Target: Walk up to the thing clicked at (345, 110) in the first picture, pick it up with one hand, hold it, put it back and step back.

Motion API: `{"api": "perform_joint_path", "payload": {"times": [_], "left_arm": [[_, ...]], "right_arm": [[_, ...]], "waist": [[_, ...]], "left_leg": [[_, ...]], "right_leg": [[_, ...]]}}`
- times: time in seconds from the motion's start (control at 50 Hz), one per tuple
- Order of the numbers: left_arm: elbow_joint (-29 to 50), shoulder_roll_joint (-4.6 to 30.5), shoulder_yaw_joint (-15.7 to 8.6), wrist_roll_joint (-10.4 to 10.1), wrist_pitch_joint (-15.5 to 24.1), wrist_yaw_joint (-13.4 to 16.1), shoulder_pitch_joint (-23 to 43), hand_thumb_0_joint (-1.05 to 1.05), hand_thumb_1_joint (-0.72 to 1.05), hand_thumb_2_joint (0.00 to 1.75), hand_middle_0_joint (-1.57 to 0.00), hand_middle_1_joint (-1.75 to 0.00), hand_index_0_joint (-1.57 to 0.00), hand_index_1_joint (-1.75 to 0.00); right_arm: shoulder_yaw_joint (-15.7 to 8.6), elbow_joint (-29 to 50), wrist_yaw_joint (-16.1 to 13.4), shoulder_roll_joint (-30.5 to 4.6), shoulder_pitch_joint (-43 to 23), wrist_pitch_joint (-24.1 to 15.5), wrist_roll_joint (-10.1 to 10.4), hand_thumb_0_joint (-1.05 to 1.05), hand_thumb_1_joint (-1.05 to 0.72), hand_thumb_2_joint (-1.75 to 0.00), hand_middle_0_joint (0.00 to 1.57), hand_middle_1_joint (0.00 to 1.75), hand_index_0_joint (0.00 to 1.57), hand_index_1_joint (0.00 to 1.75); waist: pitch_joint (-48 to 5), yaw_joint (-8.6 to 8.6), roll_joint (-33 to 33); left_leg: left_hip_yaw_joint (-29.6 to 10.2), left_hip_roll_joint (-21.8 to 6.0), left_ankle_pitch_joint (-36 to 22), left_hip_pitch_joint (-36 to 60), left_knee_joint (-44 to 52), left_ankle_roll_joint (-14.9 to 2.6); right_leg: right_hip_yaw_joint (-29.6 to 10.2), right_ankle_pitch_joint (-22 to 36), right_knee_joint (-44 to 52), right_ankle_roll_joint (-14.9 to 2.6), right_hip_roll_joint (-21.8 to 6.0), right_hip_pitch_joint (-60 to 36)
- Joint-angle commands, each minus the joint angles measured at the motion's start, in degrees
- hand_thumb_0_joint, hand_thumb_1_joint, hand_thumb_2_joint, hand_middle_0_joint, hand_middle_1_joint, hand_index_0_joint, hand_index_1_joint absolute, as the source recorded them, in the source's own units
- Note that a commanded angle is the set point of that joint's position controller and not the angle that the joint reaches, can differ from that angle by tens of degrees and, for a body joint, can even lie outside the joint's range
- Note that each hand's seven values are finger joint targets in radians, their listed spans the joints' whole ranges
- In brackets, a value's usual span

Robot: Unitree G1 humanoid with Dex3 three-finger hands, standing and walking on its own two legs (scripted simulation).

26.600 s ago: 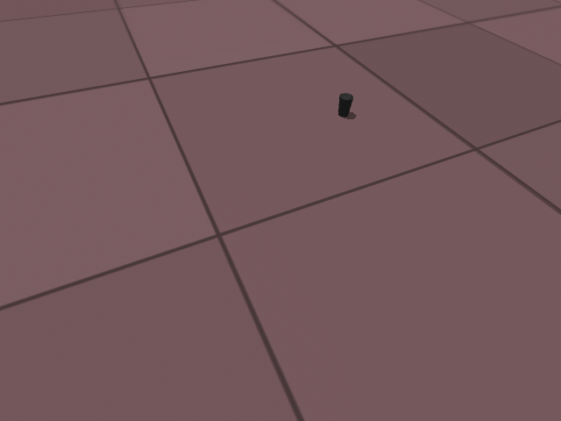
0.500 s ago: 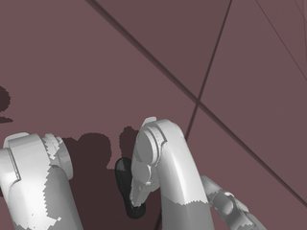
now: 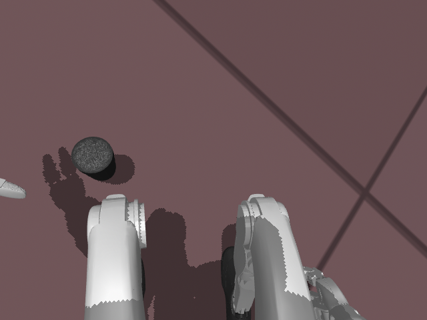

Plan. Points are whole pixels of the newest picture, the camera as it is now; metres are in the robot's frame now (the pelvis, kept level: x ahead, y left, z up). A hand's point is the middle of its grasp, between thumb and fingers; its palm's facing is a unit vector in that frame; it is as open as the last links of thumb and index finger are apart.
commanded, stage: home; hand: left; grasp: from the side
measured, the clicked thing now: (98, 162) +0.44 +0.26 -0.29
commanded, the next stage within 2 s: none
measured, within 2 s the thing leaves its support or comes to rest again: neither
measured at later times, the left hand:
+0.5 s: hand out of the picture +0.28 +0.27 +0.13, palm faces +0.24 -0.87 -0.42, open 17.5 cm
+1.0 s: hand out of the picture +0.24 +0.21 +0.31, palm faces +0.26 -0.91 -0.31, open 17.6 cm
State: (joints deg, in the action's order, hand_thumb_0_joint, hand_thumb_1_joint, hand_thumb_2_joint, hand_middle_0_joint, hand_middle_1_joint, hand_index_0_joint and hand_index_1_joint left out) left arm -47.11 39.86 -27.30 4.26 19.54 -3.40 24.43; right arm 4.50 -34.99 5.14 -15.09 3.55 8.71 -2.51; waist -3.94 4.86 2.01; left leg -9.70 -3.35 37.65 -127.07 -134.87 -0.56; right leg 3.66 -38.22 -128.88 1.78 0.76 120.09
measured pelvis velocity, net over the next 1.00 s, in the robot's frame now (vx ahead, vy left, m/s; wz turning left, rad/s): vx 0.10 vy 0.00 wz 0.16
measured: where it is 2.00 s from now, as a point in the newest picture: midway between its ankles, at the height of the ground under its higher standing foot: (186, 308)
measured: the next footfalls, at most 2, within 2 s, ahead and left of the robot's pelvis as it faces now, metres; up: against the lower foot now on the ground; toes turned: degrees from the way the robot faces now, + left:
none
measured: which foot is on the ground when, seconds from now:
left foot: down 0.00-1.00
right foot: down 0.00-1.00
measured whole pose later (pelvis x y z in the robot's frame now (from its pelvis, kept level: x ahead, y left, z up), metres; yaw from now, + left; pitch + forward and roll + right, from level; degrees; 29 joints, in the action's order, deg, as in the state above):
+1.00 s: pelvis +0.10 +0.00 +0.36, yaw +9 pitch +10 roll -3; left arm 3.1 12.7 1.3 -1.0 -16.7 10.5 -27.4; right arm 1.6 -27.1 -11.2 -10.8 16.3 -2.8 1.5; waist -9.2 2.1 -2.6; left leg -1.5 -3.8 28.5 -40.6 -58.7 1.2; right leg 2.8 -28.3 -54.9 1.8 -1.6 36.7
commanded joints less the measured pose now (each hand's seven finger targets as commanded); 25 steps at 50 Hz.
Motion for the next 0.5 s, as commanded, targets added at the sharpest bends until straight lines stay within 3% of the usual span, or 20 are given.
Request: {"api": "perform_joint_path", "payload": {"times": [0.0, 0.04, 0.08, 0.14, 0.2, 0.28, 0.32, 0.34, 0.38, 0.4, 0.44, 0.46, 0.48], "left_arm": [[19.66, 7.38, 2.59, -1.04, -4.96, 2.04, 2.43, 0.0, -0.58, 0.04, -0.05, -0.05, -0.05, -0.05], [26.07, 9.06, 1.97, -1.3, -7.6, 3.31, 0.37, 0.0, -0.54, 0.06, -0.05, -0.06, -0.05, -0.06], [30.16, 6.67, 3.41, -1.53, -10.15, 4.21, -2.8, 0.0, -0.56, 0.05, -0.05, -0.05, -0.05, -0.05], [33.57, 5.86, 3.47, -1.83, -13.1, 6.08, -7.47, 0.0, -0.54, 0.06, -0.05, -0.06, -0.05, -0.06], [36.25, 4.18, 3.8, -2.18, -15.25, 7.64, -10.93, 0.0, -0.53, 0.06, -0.05, -0.06, -0.05, -0.06], [34.03, -2.37, 7.81, -2.62, -18.22, 9.07, -17.33, 0.0, -0.56, 0.05, -0.05, -0.05, -0.05, -0.05], [36.53, -2.31, 7.56, -3.1, -19.29, 9.8, -18.17, 0.0, -0.58, 0.04, -0.05, -0.05, -0.05, -0.05], [30.63, -7.42, 11.07, -3.07, -20.5, 9.69, -23.31, 0.0, -0.58, 0.04, -0.05, -0.05, -0.05, -0.05], [36.41, -6.12, 10.33, -3.4, -21.17, 10.48, -21.96, 0.0, -0.56, 0.05, -0.05, -0.05, -0.05, -0.05], [33.5, -8.88, 12.28, -3.43, -22.1, 10.54, -25.03, 0.0, -0.56, 0.05, -0.05, -0.05, -0.05, -0.05], [37.49, -8.29, 12.17, -3.63, -23.11, 11.27, -25.95, 0.0, -0.56, 0.05, -0.05, -0.05, -0.05, -0.05], [33.47, -11.35, 14.15, -3.59, -24.3, 11.36, -29.7, 0.0, -0.57, 0.04, -0.05, -0.05, -0.05, -0.05], [36.45, -11.04, 14.16, -3.81, -24.83, 11.78, -28.57, 0.0, -0.58, 0.04, -0.05, -0.05, -0.05, -0.05]], "right_arm": [[-8.42, 6.5, -2.28, -14.66, 4.87, -0.93, 2.73, 0.0, -0.9, -0.9, 0.2, 0.3, 0.2, 0.3], [-8.87, 7.43, -3.32, -13.72, 4.82, -0.81, 3.44, 0.0, -0.9, -0.9, 0.2, 0.3, 0.2, 0.3], [-9.07, 8.62, -4.22, -12.92, 5.31, -1.06, 3.94, 0.0, -0.9, -0.9, 0.2, 0.3, 0.2, 0.3], [-9.19, 9.5, -6.03, -11.54, 5.05, -1.96, 4.44, 0.0, -0.9, -0.9, 0.2, 0.3, 0.2, 0.3], [-8.99, 9.82, -7.43, -9.99, 5.39, -2.87, 4.55, 0.0, -0.9, -0.9, 0.2, 0.3, 0.2, 0.3], [-8.89, 10.14, -8.99, -8.24, 5.4, -4.49, 4.49, 0.0, -0.9, -0.9, 0.2, 0.3, 0.2, 0.3], [-8.85, 10.73, -9.82, -7.84, 5.83, -5.2, 4.79, 0.0, -0.9, -0.9, 0.2, 0.3, 0.2, 0.3], [-8.55, 11.44, -10.13, -7.22, 5.01, -5.81, 4.79, 0.0, -0.9, -0.9, 0.2, 0.3, 0.2, 0.3], [-8.53, 10.67, -10.45, -7.03, 6.69, -6.61, 4.74, 0.0, -0.9, -0.9, 0.2, 0.3, 0.2, 0.3], [-8.2, 11.33, -10.67, -6.62, 6.57, -6.94, 4.84, 0.0, -0.9, -0.9, 0.2, 0.3, 0.2, 0.3], [-8.2, 11.41, -11.2, -6.56, 7.13, -7.55, 4.92, 0.0, -0.9, -0.9, 0.2, 0.3, 0.2, 0.3], [-8.11, 11.96, -11.59, -6.33, 6.91, -7.97, 4.98, 0.0, -0.9, -0.9, 0.2, 0.3, 0.2, 0.3], [-7.95, 12.03, -11.88, -6.27, 7.4, -8.3, 5.0, 0.0, -0.9, -0.9, 0.2, 0.3, 0.2, 0.3]], "waist": [[-35.97, -0.71, -14.06], [-38.26, -2.4, -12.4], [-39.35, -2.28, -11.53], [-38.59, -3.13, -10.47], [-38.4, -3.55, -10.07], [-35.03, -2.63, -7.28], [-33.71, -3.37, -7.03], [-30.84, -1.97, -5.03], [-31.7, -2.74, -5.51], [-30.29, -2.01, -4.63], [-29.9, -3.19, -5.25], [-28.19, -2.23, -4.29], [-28.3, -2.45, -4.29]], "left_leg": [[2.33, 0.51, 2.82, 34.36, 28.42, -0.32], [3.35, 0.72, 2.76, 36.27, 30.84, -0.65], [3.25, 0.6, 3.27, 39.72, 34.4, -0.69], [4.41, 0.7, 3.75, 43.29, 38.47, -0.74], [5.95, 1.01, -1.02, 47.44, 41.25, -0.73], [8.11, 1.3, -7.0, 51.62, 44.6, -1.08], [8.46, 1.43, -7.6, 54.65, 47.86, -0.98], [8.61, 1.38, -8.55, 54.92, 49.09, -1.11], [8.86, 1.41, -11.39, 58.55, 51.55, -1.04], [8.98, 1.57, -12.37, 59.77, 53.07, -1.08], [8.91, 1.65, -14.35, 63.99, 56.59, -0.82], [9.22, 1.72, -15.28, 65.19, 57.74, -0.89], [9.06, 1.8, -15.65, 66.91, 59.6, -0.83]], "right_leg": [[3.66, 1.75, 19.42, -4.02, 1.93, -13.57], [2.33, 1.52, 23.3, -3.84, 1.72, -18.29], [1.83, 1.38, 26.05, -3.7, 1.43, -21.65], [0.21, 0.38, 31.82, -3.57, 1.1, -27.38], [-1.0, 3.31, 36.19, -3.45, 0.66, -33.86], [-2.31, 8.28, 43.24, -2.93, 0.28, -42.56], [-2.81, 8.39, 46.97, -2.81, -0.03, -46.57], [-2.96, 9.42, 49.06, -2.46, -0.08, -48.58], [-3.33, 12.45, 51.56, -2.36, -0.41, -53.35], [-3.25, 13.61, 53.31, -2.21, -0.49, -55.61], [-2.86, 15.3, 55.86, -2.4, -0.62, -59.11], [-3.18, 16.79, 58.13, -2.12, -0.69, -61.32], [-2.71, 17.07, 59.36, -2.28, -0.74, -63.17]]}}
